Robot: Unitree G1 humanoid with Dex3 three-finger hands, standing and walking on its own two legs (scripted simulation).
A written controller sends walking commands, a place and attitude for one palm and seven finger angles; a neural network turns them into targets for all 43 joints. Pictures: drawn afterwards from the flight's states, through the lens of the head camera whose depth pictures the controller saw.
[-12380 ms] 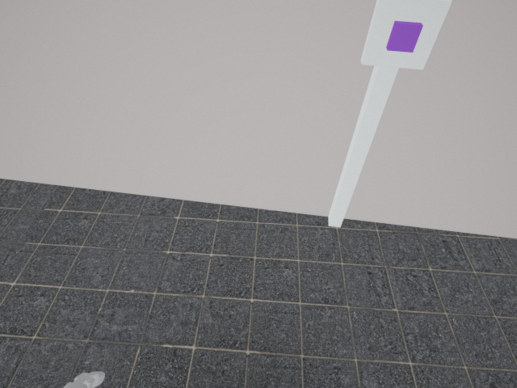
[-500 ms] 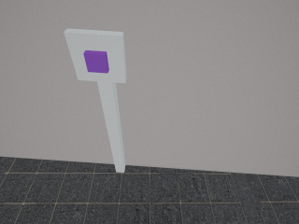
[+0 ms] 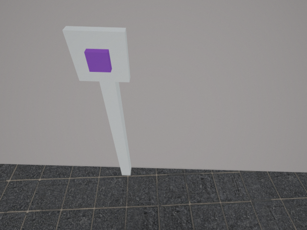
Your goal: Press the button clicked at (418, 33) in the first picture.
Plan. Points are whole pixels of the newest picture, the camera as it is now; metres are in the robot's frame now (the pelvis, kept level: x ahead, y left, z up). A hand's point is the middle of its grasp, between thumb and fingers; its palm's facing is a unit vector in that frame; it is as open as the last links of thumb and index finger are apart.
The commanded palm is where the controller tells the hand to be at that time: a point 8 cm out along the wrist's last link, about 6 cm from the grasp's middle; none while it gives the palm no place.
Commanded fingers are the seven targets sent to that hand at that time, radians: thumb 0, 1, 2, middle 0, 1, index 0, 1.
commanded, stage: look again from close up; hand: left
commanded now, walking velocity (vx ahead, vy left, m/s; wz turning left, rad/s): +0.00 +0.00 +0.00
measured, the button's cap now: (99, 60) +0.57 +0.21 +0.16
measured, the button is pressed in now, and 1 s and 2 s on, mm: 0 0 0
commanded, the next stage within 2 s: shuffle to correct the standing spot in 0.36 s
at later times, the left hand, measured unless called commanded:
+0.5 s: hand out of the picture +0.04 +0.18 -0.17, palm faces +0.02 -0.98 -0.18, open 7.3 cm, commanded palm none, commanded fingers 0.00 0.90 0.90 -0.20 -0.30 -0.20 -0.30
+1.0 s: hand out of the picture +0.06 +0.15 -0.17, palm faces +0.05 -0.99 -0.15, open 7.4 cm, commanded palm none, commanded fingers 0.00 0.90 0.90 -0.20 -0.30 -0.20 -0.30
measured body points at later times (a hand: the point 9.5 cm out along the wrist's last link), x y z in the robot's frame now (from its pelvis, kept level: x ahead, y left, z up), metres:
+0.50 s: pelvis +0.03 +0.01 +0.01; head +0.03 +0.01 +0.46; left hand +0.04 +0.23 -0.15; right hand +0.03 -0.21 -0.15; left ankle +0.03 +0.09 -0.73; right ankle +0.04 -0.12 -0.73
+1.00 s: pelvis +0.09 +0.00 +0.01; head +0.11 +0.01 +0.45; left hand +0.06 +0.20 -0.16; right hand +0.08 -0.22 -0.15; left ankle +0.03 +0.09 -0.73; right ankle +0.04 -0.12 -0.73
